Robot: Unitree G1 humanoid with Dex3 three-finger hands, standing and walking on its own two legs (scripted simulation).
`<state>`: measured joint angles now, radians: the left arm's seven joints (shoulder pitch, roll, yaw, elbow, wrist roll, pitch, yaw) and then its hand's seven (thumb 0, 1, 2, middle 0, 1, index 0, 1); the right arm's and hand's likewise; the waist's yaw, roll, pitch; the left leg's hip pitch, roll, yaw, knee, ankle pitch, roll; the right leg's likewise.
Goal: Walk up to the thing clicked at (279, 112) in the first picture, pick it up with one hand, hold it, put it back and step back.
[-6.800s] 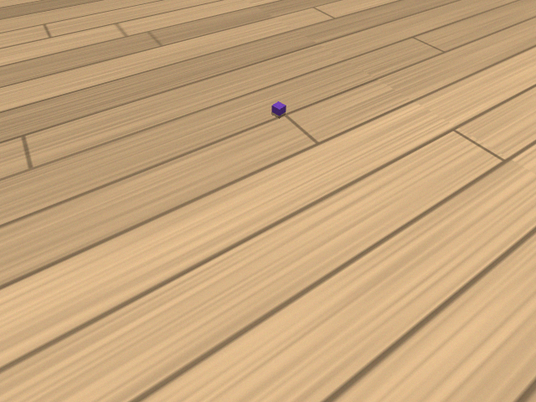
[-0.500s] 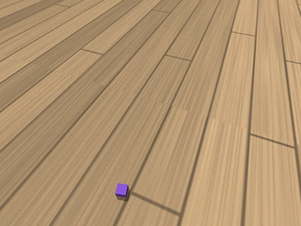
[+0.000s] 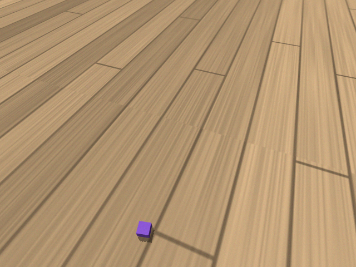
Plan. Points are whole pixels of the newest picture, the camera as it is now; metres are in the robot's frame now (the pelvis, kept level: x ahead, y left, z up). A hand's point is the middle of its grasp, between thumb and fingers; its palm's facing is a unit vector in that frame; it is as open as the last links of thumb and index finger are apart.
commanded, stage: walk up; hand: left
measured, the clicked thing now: (144, 229) +0.42 +0.22 -0.76
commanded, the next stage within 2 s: stand in 0.08 s
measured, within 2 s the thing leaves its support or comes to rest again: neither
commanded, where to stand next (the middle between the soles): +0.04 -0.03 m, yaw +1 degrees
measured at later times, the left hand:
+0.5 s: hand out of the picture +0.07 +0.25 -0.15, palm faces +0.00 -0.94 -0.34, open 7.4 cm
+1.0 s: hand out of the picture +0.06 +0.25 -0.16, palm faces -0.01 -0.94 -0.33, open 7.4 cm
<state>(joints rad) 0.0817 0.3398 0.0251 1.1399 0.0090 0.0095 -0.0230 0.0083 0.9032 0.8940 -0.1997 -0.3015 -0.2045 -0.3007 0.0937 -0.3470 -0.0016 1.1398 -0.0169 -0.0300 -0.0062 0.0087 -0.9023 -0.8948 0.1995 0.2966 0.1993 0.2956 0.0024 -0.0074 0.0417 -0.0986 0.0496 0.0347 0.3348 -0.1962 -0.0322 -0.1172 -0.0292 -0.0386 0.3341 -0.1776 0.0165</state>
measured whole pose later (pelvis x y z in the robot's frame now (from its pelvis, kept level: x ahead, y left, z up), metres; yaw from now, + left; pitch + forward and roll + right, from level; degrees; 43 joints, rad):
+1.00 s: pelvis -0.01 +0.00 +0.00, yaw +1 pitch -2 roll +0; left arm 0.11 0.35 0.00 1.14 0.01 -0.01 -0.01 0.01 0.90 0.89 -0.20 -0.30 -0.21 -0.30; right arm 0.10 -0.35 0.01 1.15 -0.02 -0.01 0.01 0.01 -0.90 -0.89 0.20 0.30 0.20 0.30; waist 0.00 0.00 0.05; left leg -0.11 0.05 0.02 0.32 -0.17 -0.04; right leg -0.12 -0.03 -0.05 0.31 -0.16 0.01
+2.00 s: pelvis +0.01 +0.00 +0.00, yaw +1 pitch -2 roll +0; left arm 0.11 0.35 0.00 1.13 0.01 -0.01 -0.01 0.01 0.90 0.89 -0.20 -0.30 -0.21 -0.30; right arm 0.10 -0.35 0.01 1.13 -0.02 -0.01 0.00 0.01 -0.90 -0.89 0.20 0.30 0.20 0.30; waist 0.00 0.01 0.05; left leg -0.09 0.04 0.02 0.31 -0.19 -0.03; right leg -0.10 -0.03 -0.05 0.31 -0.18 0.02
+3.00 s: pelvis +0.01 +0.00 +0.00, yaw +1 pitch -2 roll +0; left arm 0.12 0.35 0.00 1.12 0.01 -0.01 -0.01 0.01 0.90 0.89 -0.20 -0.30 -0.21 -0.30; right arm 0.12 -0.35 0.00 1.12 -0.02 -0.01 0.00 0.01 -0.90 -0.89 0.20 0.30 0.20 0.30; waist 0.01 0.00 0.05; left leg -0.08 0.04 0.03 0.31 -0.19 -0.03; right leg -0.09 -0.04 -0.05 0.31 -0.18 0.02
